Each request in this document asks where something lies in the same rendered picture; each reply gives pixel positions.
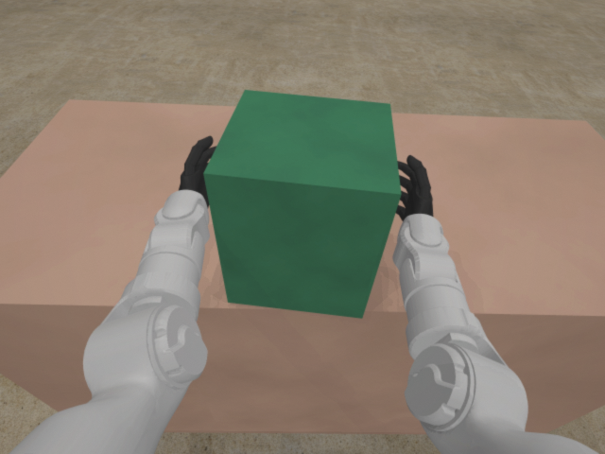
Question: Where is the right robot upper arm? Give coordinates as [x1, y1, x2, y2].
[405, 342, 599, 454]

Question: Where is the left robot upper arm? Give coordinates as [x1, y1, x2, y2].
[9, 304, 208, 454]

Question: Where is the carton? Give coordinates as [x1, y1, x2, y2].
[203, 90, 402, 319]

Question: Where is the right robot forearm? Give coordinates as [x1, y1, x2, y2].
[392, 214, 508, 367]

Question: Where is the robot right hand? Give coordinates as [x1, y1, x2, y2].
[396, 155, 433, 221]

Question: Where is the robot left hand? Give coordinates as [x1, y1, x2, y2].
[179, 136, 216, 207]

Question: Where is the pedestal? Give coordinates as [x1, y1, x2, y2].
[0, 99, 605, 434]

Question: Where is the left robot forearm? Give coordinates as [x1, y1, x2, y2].
[83, 190, 210, 389]

